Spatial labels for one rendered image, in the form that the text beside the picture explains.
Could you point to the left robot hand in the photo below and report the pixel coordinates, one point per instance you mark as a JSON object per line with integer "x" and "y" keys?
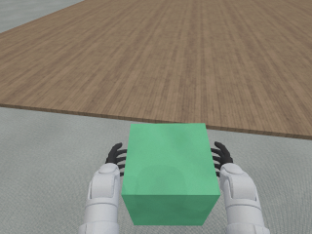
{"x": 113, "y": 154}

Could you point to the carton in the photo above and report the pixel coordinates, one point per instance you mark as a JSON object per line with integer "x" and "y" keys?
{"x": 169, "y": 177}

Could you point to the left robot forearm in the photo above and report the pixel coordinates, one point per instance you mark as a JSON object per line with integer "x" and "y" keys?
{"x": 102, "y": 202}

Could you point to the right robot hand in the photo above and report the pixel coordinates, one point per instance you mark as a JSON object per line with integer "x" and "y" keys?
{"x": 224, "y": 158}

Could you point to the right robot forearm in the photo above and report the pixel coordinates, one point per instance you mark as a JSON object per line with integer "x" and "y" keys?
{"x": 243, "y": 209}

